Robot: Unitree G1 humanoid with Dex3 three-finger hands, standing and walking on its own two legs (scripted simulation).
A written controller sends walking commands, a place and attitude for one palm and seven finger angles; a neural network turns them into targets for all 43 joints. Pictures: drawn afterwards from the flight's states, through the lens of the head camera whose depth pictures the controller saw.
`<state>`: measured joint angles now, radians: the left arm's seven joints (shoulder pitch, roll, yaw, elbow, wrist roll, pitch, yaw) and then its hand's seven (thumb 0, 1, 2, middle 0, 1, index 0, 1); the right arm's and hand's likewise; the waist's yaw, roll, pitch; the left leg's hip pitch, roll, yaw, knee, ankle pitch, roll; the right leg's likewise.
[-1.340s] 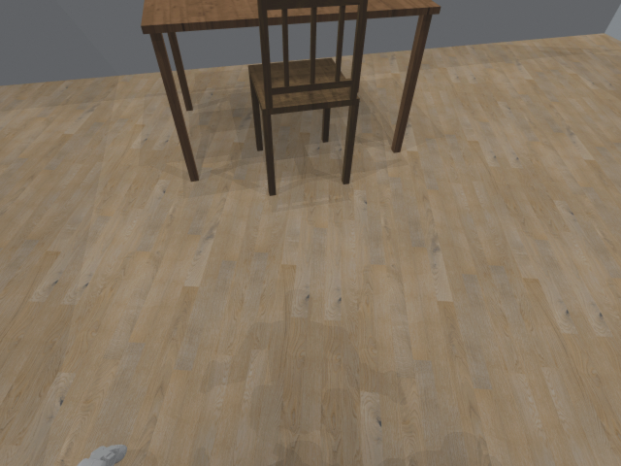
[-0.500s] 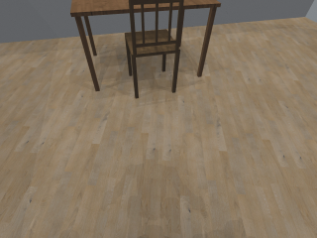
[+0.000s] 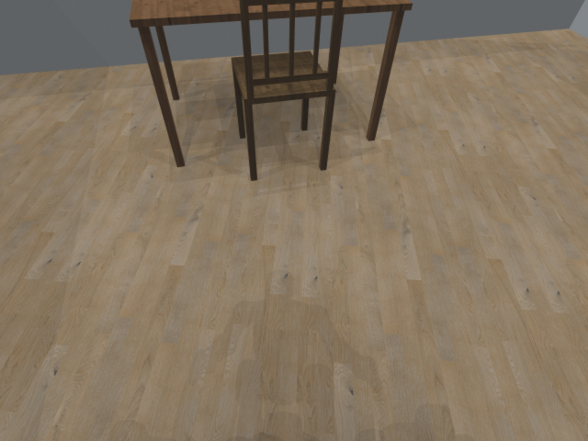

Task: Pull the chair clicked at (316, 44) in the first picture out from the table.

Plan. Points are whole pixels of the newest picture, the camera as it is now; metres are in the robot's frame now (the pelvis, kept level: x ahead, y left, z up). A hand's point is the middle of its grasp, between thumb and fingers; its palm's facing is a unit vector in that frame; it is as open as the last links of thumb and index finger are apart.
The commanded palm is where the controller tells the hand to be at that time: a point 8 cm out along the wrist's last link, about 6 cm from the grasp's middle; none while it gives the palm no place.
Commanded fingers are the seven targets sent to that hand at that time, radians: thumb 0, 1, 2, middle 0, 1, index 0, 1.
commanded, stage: look at it before walking up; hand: left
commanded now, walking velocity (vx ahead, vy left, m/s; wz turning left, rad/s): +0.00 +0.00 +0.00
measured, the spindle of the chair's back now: (291, 41) +1.51 +0.09 -0.09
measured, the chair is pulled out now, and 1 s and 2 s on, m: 0.00 0.00 0.00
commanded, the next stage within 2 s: walk to a spot facing it in 0.10 s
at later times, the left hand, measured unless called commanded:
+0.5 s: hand out of the picture +0.07 +0.19 -0.18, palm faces -0.12 -0.97 -0.23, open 7.4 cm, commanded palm none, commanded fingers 0.00 0.90 0.90 -0.20 -0.30 -0.20 -0.30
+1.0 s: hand (233, 412) +0.20 +0.11 -0.18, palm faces -0.21 -0.96 -0.17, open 7.4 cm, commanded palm none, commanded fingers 0.00 0.90 0.90 -0.20 -0.30 -0.20 -0.30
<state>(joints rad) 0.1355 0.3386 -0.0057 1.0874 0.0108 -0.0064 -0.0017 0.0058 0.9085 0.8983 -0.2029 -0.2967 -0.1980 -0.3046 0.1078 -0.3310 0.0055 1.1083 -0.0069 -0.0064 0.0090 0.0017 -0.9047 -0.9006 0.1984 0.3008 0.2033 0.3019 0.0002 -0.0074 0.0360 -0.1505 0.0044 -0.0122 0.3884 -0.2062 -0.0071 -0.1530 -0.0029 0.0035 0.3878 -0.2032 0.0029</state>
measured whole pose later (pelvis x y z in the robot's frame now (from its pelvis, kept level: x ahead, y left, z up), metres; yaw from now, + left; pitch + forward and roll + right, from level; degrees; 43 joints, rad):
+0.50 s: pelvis +0.04 -0.02 -0.01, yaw -8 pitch -1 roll +1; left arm 0.31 0.25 0.03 1.05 0.02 0.04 -0.04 0.01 0.91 0.90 -0.20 -0.30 -0.19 -0.30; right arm 0.24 -0.24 -0.02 1.06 -0.02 -0.02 0.01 0.00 -0.90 -0.90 0.20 0.30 0.20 0.30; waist 0.02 -0.01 0.02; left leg -0.12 0.06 0.12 0.49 -0.35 -0.02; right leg -0.32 0.01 -0.01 0.76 -0.46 -0.01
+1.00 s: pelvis +0.21 -0.06 -0.01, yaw -18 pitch +1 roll -1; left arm 0.43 0.14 0.03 1.07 0.02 -0.07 0.01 0.00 0.91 0.90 -0.20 -0.30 -0.20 -0.30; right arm 0.11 -0.18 -0.05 0.97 -0.02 -0.01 0.03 0.00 -0.91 -0.90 0.19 0.30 0.20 0.30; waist 0.05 0.02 0.03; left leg -0.61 0.12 0.06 0.85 -0.16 -0.05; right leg 0.02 0.07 0.04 0.30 -0.33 -0.05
